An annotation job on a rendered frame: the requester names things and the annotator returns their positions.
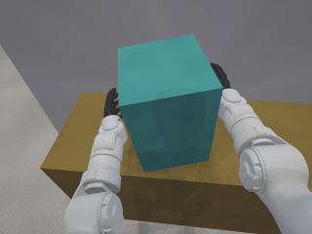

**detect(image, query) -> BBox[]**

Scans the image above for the right robot upper arm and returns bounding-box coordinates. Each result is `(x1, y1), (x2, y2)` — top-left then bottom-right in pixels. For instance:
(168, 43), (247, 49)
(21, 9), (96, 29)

(239, 144), (312, 234)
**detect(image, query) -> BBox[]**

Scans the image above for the carton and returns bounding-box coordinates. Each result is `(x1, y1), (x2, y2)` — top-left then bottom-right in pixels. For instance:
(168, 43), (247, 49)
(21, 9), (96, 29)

(118, 34), (223, 173)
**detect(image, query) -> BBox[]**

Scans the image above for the left robot hand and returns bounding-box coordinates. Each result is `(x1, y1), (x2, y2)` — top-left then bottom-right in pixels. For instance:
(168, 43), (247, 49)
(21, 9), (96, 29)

(103, 88), (123, 119)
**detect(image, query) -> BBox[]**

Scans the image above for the left robot upper arm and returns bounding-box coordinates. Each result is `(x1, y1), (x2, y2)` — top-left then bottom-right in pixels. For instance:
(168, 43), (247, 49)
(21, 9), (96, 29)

(64, 191), (125, 234)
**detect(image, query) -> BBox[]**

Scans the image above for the left robot forearm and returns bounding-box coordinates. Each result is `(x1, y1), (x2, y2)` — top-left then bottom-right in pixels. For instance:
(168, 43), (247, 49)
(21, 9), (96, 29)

(63, 115), (128, 232)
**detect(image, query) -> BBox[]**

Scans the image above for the right robot hand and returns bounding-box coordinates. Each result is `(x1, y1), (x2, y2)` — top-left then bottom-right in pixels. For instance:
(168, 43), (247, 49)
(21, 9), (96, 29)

(210, 62), (231, 90)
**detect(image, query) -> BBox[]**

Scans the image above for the pedestal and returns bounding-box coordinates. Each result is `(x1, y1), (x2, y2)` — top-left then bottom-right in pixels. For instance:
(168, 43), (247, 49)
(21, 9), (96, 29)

(40, 92), (312, 234)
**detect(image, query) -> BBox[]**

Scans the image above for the right robot forearm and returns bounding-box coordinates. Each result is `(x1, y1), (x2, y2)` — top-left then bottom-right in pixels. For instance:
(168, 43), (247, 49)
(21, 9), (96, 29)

(217, 88), (309, 183)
